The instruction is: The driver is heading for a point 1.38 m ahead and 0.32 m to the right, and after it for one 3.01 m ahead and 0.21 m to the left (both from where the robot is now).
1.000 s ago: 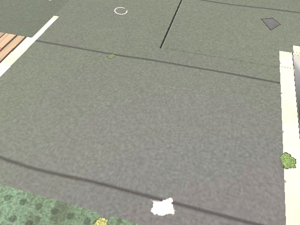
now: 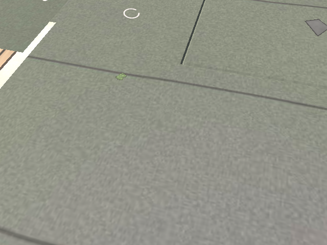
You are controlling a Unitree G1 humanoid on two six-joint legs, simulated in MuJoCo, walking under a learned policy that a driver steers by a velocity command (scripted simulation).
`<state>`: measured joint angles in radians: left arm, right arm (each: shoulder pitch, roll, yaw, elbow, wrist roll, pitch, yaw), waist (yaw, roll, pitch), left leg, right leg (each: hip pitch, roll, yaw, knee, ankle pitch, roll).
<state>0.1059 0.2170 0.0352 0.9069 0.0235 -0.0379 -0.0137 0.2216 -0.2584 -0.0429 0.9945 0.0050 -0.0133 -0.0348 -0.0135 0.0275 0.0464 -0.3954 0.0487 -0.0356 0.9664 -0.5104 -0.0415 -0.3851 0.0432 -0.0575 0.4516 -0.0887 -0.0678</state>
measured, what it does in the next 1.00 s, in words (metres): walks ahead: left foot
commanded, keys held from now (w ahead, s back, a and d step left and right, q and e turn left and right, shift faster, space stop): no key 0.84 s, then w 0.16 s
